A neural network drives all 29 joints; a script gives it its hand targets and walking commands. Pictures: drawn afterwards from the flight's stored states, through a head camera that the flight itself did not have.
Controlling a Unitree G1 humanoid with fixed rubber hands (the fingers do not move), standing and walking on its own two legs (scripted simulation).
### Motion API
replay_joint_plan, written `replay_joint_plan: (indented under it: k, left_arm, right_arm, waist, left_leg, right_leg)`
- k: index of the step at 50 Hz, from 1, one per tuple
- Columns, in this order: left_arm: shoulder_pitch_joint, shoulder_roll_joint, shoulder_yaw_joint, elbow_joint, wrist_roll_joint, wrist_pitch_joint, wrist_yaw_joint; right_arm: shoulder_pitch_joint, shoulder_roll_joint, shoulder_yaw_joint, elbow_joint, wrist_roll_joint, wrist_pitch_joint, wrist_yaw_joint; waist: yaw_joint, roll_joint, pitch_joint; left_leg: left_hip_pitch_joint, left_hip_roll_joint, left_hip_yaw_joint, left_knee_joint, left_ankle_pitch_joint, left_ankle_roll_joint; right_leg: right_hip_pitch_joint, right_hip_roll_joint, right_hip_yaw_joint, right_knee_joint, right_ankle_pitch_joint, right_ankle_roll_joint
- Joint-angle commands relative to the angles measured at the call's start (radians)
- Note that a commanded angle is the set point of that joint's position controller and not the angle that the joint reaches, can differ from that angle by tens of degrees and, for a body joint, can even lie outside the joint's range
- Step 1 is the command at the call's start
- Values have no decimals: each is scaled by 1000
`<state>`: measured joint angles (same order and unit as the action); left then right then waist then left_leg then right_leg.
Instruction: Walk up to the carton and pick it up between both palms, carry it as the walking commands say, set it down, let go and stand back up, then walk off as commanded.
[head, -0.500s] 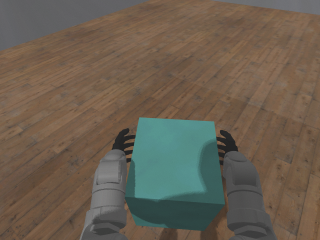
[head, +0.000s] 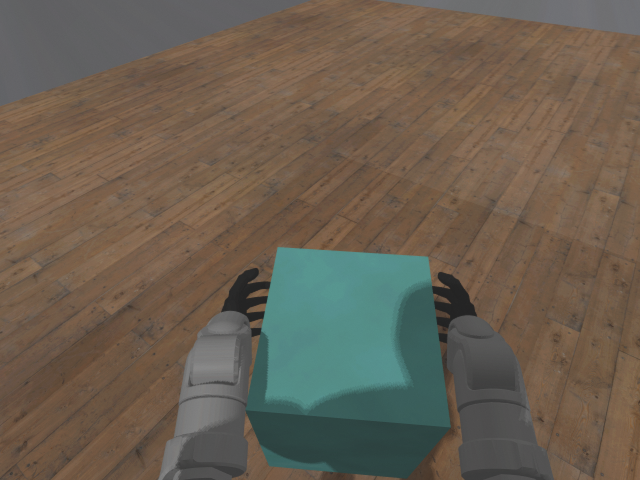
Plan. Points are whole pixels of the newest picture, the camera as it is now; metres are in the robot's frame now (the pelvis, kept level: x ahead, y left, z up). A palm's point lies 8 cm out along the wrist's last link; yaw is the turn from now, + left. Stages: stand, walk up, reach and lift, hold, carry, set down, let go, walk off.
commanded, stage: reach and lift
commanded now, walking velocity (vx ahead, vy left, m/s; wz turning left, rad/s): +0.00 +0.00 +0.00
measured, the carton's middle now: (344, 366) +0.28 +0.00 -0.03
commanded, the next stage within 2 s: hold in 0.04 s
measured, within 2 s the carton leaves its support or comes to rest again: neither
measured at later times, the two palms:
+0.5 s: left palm (233, 331) +0.28 +0.14 +0.06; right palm (463, 334) +0.28 -0.15 +0.05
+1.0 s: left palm (232, 332) +0.28 +0.14 +0.06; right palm (462, 335) +0.28 -0.14 +0.05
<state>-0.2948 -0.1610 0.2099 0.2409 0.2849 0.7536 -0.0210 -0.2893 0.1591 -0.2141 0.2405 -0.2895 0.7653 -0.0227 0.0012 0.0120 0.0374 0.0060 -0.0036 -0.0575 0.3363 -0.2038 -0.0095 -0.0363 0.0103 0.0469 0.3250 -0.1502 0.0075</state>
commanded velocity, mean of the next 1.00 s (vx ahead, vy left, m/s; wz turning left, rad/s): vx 0.00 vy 0.00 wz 0.00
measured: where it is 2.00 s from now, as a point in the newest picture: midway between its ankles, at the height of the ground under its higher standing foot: outside the picture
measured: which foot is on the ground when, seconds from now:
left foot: down 0.00-1.00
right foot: down 0.00-1.00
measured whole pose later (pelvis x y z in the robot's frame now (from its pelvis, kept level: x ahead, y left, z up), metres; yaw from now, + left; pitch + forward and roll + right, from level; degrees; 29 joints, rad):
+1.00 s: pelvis -0.01 +0.00 +0.00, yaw +0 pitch -9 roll +0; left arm -0.29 -0.16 0.21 0.25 0.28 0.76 -0.02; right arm -0.28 0.16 -0.21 0.23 -0.29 0.78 -0.02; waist 0.01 0.01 0.04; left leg -0.01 -0.01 -0.06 0.38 -0.21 -0.01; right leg -0.05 0.01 0.04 0.36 -0.16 0.01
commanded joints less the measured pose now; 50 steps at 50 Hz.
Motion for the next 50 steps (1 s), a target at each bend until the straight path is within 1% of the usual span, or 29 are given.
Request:
replay_joint_plan:
  k: [1,13,24,33,50]
  left_arm:
    - [-392,-903,-455,-25,-222,-26,-191]
    - [-434,-916,-449,5,-221,-28,-202]
    - [-465,-924,-441,33,-217,-28,-211]
    - [-460,-927,-446,30,-220,-25,-212]
    - [-400,-922,-470,-14,-236,-17,-204]
  right_arm:
    - [-426,894,493,-56,253,-30,238]
    - [-471,913,490,-30,252,-32,246]
    - [-497,931,481,-3,248,-30,247]
    - [-490,933,483,-7,251,-27,247]
    - [-431,915,508,-62,263,-20,243]
  waist:
    - [0,-4,-221]
    - [4,-7,-194]
    - [6,-9,-188]
    - [7,-7,-190]
    - [6,-5,-195]
  left_leg:
    - [-44,-78,-22,-49,197,4]
    - [-84,-76,-14,-44,83,12]
    - [-105,-74,-12,-40,32,15]
    - [-106,-73,-14,-39,37,14]
    - [-83,-74,-23,-38,104,9]
  right_leg:
    - [115,81,24,-14,177,-3]
    - [89,76,20,-11,71,-7]
    - [82,72,20,-11,22,-7]
    - [87,71,22,-10,29,-7]
    - [100,73,24,-6,90,-6]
